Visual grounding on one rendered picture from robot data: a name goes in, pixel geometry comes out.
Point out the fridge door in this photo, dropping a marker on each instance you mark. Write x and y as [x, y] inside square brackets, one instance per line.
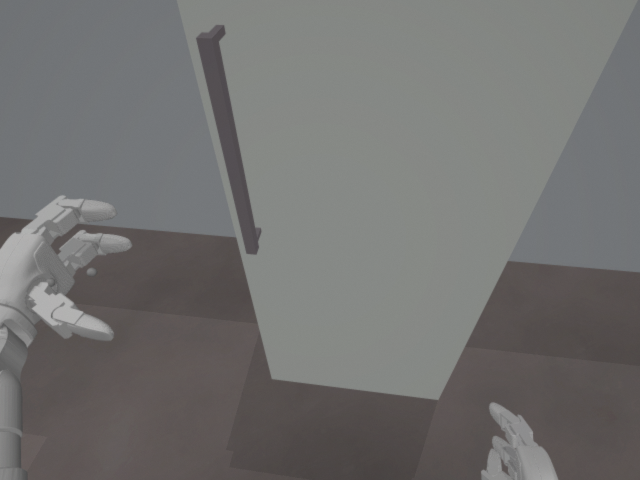
[393, 152]

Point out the left robot forearm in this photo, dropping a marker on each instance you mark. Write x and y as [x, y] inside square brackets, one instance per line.
[17, 332]

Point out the robot left hand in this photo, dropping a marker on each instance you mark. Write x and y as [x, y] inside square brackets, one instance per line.
[27, 260]

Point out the handle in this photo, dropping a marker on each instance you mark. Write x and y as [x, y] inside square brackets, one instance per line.
[211, 58]

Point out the robot right hand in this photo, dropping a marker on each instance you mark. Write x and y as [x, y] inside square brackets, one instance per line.
[527, 462]

